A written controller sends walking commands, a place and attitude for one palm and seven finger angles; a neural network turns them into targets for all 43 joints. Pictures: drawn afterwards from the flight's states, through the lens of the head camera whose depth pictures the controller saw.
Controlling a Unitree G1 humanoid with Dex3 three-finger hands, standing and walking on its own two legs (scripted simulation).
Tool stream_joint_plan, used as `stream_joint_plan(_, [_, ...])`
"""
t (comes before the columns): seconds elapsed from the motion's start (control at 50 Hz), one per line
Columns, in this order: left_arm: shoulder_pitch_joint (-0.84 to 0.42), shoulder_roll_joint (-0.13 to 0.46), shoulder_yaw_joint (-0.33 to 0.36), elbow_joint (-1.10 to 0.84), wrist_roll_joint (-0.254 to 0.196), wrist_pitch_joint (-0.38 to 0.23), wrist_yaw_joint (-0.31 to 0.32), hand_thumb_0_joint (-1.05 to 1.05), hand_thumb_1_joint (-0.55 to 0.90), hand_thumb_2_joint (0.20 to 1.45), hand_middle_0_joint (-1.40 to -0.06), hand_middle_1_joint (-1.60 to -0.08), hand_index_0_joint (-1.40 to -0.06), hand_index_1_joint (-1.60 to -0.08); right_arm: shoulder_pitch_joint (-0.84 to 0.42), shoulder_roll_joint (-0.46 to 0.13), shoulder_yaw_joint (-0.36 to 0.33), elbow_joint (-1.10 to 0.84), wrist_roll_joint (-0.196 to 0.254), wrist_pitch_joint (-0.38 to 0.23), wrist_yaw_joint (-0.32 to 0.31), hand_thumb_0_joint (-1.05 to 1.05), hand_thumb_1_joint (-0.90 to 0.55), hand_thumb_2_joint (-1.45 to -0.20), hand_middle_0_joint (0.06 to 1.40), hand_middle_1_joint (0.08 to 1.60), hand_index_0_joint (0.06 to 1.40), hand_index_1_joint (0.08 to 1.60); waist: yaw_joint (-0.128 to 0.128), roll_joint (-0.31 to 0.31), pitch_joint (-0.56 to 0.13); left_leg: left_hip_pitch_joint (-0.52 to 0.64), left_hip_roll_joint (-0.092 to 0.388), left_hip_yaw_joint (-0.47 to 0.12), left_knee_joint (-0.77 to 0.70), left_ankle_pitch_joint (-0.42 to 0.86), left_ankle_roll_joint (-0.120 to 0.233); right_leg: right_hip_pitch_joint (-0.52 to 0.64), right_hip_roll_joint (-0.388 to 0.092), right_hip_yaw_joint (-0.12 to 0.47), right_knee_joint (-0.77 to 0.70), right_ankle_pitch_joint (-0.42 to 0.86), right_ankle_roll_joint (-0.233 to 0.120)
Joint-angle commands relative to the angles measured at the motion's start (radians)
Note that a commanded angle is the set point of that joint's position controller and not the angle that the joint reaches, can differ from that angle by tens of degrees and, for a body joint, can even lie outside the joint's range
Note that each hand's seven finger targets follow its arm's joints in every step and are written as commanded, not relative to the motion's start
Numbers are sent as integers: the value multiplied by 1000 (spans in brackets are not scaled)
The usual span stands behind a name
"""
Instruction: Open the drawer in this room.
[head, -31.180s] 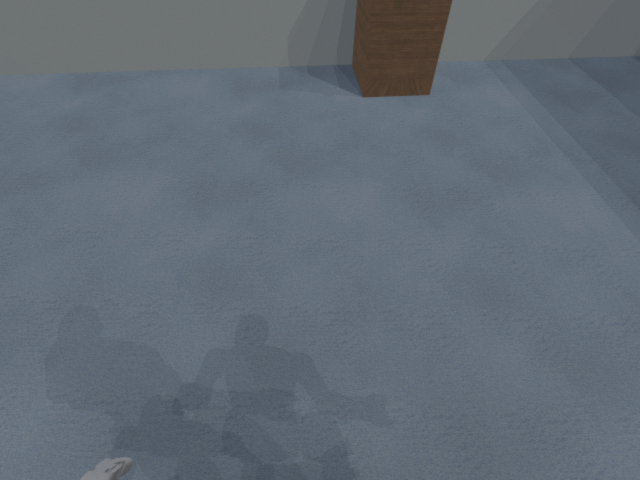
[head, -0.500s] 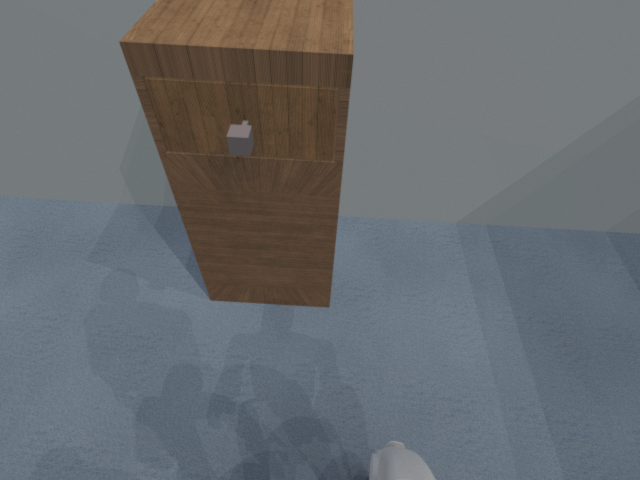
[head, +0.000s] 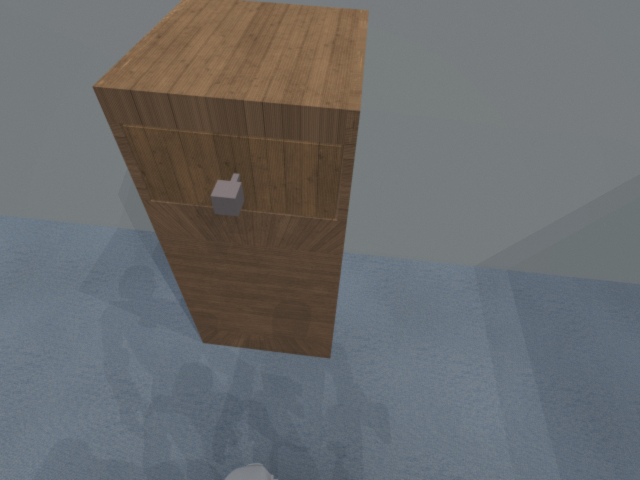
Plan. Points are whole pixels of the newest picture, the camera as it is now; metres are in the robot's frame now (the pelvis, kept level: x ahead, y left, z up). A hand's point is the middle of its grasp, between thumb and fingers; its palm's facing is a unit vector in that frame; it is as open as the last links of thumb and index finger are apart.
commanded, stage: come to a stop and stand still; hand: left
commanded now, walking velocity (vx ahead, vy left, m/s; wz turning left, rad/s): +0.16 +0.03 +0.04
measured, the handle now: (231, 190) +0.58 +0.21 -0.01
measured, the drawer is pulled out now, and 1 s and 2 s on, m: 0.00 0.00 0.00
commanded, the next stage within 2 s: look again from close up in 1.64 s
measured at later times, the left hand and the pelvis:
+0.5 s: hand out of the picture +0.11 +0.20 -0.17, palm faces +0.02 -0.97 -0.25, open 7.4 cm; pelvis +0.06 -0.01 +0.00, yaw -1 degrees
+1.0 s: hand out of the picture +0.05 +0.17 -0.16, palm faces +0.07 -0.96 -0.28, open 7.4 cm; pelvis +0.04 -0.03 +0.01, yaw +1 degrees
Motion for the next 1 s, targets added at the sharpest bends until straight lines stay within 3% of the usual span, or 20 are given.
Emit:
stream_joint_plan(0.0, [22, 149, 33, -30, -6, -10, 3, 0, 900, 900, -200, -300, -200, -300, 84, -22, 3, -18, 3, -30, 7, 0, -900, -900, 200, 300, 200, 300, -26, -80, 19, 209, -31, 16, -188, 54, 7, -114, -279, 175, -114, 46, -107])
stream_joint_plan(0.02, [21, 133, 30, -32, -10, -2, 2, 0, 900, 900, -200, -300, -200, -300, 130, -42, 2, 0, 1, -37, 5, 0, -900, -900, 200, 300, 200, 300, -43, -37, 2, 326, -45, 19, -254, 72, 8, -171, -231, 136, -35, -1, -81])
stream_joint_plan(0.04, [41, 95, 20, -36, -12, 4, -1, 0, 900, 900, -200, -300, -200, -300, 204, -102, -8, 19, -3, -46, -3, 0, -900, -900, 200, 300, 200, 300, -66, 114, -41, 439, 52, -118, -328, 114, 43, -246, -145, 87, 144, -56, -38])
stream_joint_plan(0.06, [71, 37, 8, -43, -20, 6, -3, 0, 900, 900, -200, -300, -200, -300, 259, -178, -21, 24, -9, -46, -14, 0, -900, -900, 200, 300, 200, 300, -71, 313, -89, 516, 254, -357, -419, 282, 133, -347, -40, 5, 355, -247, 16])
stream_joint_plan(0.08, [58, 47, 1, -46, -19, 10, 4, 0, 900, 900, -200, -300, -200, -300, 229, -170, -11, 22, -1, -29, -26, 0, -900, -900, 200, 300, 200, 300, -57, 246, -77, 443, 297, -372, -453, 410, 197, -326, -45, 87, 454, -368, 21])
stream_joint_plan(0.14, [70, 36, -9, 10, -21, 33, 16, 0, 900, 900, -200, -300, -200, -300, 68, -99, 22, 0, 5, -30, -55, 0, -900, -900, 200, 300, 200, 300, -7, 129, -38, 335, 224, -219, -425, 754, 189, -220, -99, 163, 445, -268, 45])
stream_joint_plan(0.24, [59, 74, 15, -9, -13, 83, 22, 0, 900, 900, -200, -300, -200, -300, 72, -146, -14, 8, 13, -1, -72, 0, -900, -900, 200, 300, 200, 300, -20, 32, -92, 410, 251, -167, -391, 875, 209, -270, -71, 167, 526, -197, 70])
stream_joint_plan(0.36, [6, 80, 36, -73, -12, 113, 18, 0, 900, 900, -200, -300, -200, -300, 13, -150, -28, -19, 2, 19, -64, 0, -900, -900, 200, 300, 200, 300, -13, 142, -71, 320, 219, -113, -388, 654, 204, -305, -53, 189, 611, -188, 76])
stream_joint_plan(0.44, [-23, 68, 21, -97, -15, 95, 15, 0, 900, 900, -200, -300, -200, -300, -6, -158, -36, -21, -4, 25, -48, 0, -900, -900, 200, 300, 200, 300, -18, 209, -86, 322, 185, -110, -369, 521, 180, -212, -50, 131, 354, -186, 64])
stream_joint_plan(0.48, [9, 75, 21, -85, -17, 76, 17, 0, 900, 900, -200, -300, -200, -300, 0, -156, -37, -13, 1, 27, -38, 0, -900, -900, 200, 300, 200, 300, 1, 194, -115, 304, 149, -100, -324, 420, 144, -103, -40, 111, 150, -65, 61])
stream_joint_plan(0.5, [33, 97, 21, -75, -13, 66, 18, 0, 900, 900, -200, -300, -200, -300, 6, -145, -35, -12, 8, 28, -32, 0, -900, -900, 200, 300, 200, 300, 14, 125, -119, 264, 110, -85, -279, 322, 106, -25, -42, 102, 20, 65, 64])
stream_joint_plan(0.52, [30, 142, 23, -74, -5, 53, 23, 0, 900, 900, -200, -300, -200, -300, 32, -99, -29, -10, 16, 27, -26, 0, -900, -900, 200, 300, 200, 300, 11, -5, -124, 200, 41, -45, -190, 149, 49, 36, -134, 206, -77, 180, 46])
stream_joint_plan(0.54, [-1, 221, 31, -85, 1, 43, 28, 0, 900, 900, -200, -300, -200, -300, 40, -34, -13, -33, 22, 31, -20, 0, -900, -900, 200, 300, 200, 300, -5, -255, -93, 81, -60, 15, -118, -167, -2, 33, -324, 414, -109, 322, -22])
stream_joint_plan(0.56, [-3, 250, 32, -104, -3, 47, 24, 0, 900, 900, -200, -300, -200, -300, -2, -68, -16, -51, 18, 46, -19, 0, -900, -900, 200, 300, 200, 300, 27, -246, -55, 94, -75, -37, -7, -308, -2, -68, -409, 445, -140, 372, -104])
stream_joint_plan(0.58, [-25, 250, 30, -109, -2, 52, 23, 0, 900, 900, -200, -300, -200, -300, -16, -67, -19, -52, 14, 57, -16, 0, -900, -900, 200, 300, 200, 300, 18, -171, -30, 92, -75, -73, 83, -304, 2, -110, -404, 408, -136, 349, -133])
stream_joint_plan(0.6, [-41, 240, 42, -109, -3, 51, 30, 0, 900, 900, -200, -300, -200, -300, -11, -75, -21, -47, 9, 72, -20, 0, -900, -900, 200, 300, 200, 300, 14, -245, -25, 55, -75, -90, 155, -291, 1, -110, -390, 435, -144, 310, -131])
stream_joint_plan(0.66, [-59, 199, 37, -120, -10, 48, 31, 0, 900, 900, -200, -300, -200, -300, 38, -108, -26, -14, 5, 70, -12, 0, -900, -900, 200, 300, 200, 300, 3, -209, 4, -30, -80, -113, 294, -159, -10, -26, -325, 351, -100, 401, -103])
stream_joint_plan(0.76, [2, 203, 53, -121, -7, 44, 38, 0, 900, 900, -200, -300, -200, -300, 18, -114, -24, -38, 2, 71, -4, 0, -900, -900, 200, 300, 200, 300, 38, -191, -31, -78, -76, -120, 319, -108, -34, 59, -341, 353, -99, 329, -113])
stream_joint_plan(0.9, [14, 221, 58, -117, 8, 50, 27, 0, 900, 900, -200, -300, -200, -300, -11, -82, -5, -65, 15, 50, -3, 0, -900, -900, 200, 300, 200, 300, 52, -265, -50, 63, -94, -52, 20, -181, -22, 33, -309, 335, -103, 265, -124])
stream_joint_plan(0.98, [-30, 225, 53, -103, -1, 58, 24, 0, 900, 900, -200, -300, -200, -300, 79, -75, 5, -33, 16, 31, -12, 0, -900, -900, 200, 300, 200, 300, -1, -244, -71, 288, -123, -1, -263, -11, -8, -75, -245, 283, -46, 195, -67])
